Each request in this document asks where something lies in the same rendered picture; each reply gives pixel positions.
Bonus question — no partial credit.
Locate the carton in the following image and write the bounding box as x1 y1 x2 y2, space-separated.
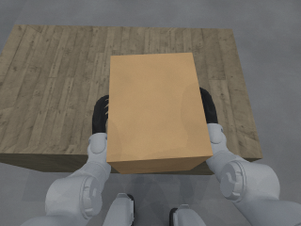
106 53 214 174

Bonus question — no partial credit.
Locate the robot left forearm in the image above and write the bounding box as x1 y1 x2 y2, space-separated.
45 133 111 213

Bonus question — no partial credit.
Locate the robot right hand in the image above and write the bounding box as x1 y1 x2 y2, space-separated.
199 87 218 124

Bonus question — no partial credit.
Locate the robot left shin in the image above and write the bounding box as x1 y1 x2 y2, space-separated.
116 193 132 226

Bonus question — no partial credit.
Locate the robot shin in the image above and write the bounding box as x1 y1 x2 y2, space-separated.
177 204 190 211
116 193 132 226

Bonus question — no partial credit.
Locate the pedestal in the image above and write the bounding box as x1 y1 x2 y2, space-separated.
0 24 263 175

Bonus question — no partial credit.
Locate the robot right shin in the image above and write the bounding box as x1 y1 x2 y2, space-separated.
177 204 190 211

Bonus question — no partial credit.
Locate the robot left upper arm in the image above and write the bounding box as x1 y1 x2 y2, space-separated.
20 175 103 226

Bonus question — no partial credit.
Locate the robot right forearm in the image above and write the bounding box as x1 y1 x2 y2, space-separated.
206 123 280 194

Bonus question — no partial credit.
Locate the robot right upper arm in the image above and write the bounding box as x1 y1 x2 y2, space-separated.
220 160 301 226

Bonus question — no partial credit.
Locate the robot left hand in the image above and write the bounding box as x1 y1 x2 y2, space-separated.
92 94 109 135

